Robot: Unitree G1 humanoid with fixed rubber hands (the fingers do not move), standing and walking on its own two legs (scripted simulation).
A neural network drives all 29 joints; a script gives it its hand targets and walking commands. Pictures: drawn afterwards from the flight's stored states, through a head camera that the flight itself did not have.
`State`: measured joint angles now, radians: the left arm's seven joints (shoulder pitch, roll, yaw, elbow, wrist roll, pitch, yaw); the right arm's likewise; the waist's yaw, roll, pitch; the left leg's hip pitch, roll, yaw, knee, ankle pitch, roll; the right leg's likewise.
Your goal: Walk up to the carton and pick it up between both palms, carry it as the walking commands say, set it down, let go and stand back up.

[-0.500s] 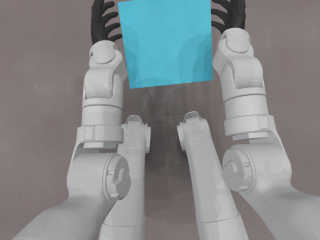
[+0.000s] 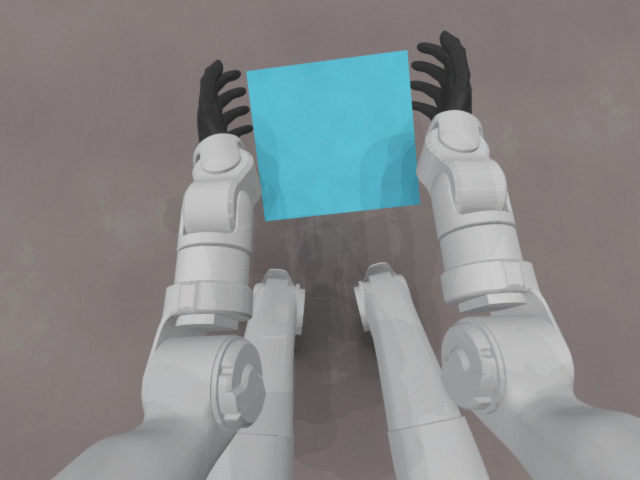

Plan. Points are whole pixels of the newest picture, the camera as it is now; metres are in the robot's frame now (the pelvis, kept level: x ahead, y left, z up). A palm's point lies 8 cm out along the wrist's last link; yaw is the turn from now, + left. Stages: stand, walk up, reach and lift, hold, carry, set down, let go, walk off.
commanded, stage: reach and lift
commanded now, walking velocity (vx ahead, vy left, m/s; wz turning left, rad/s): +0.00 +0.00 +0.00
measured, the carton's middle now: (334, 148) +0.48 -0.02 -0.14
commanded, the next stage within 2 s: none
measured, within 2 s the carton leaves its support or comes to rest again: neither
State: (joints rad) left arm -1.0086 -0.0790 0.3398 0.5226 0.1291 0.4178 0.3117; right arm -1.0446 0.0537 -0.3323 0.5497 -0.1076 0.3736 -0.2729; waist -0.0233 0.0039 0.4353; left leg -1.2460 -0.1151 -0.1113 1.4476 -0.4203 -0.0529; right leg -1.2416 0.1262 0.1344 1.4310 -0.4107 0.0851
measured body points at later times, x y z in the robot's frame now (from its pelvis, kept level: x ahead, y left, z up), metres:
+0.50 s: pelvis +0.08 -0.01 +0.09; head +0.21 +0.00 +0.52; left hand +0.47 +0.12 +0.04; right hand +0.48 -0.14 +0.06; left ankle +0.14 +0.12 -0.57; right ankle +0.15 -0.14 -0.57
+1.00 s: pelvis +0.11 +0.00 +0.15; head +0.18 +0.00 +0.59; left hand +0.46 +0.13 +0.12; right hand +0.47 -0.13 +0.13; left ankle +0.15 +0.12 -0.57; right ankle +0.15 -0.14 -0.57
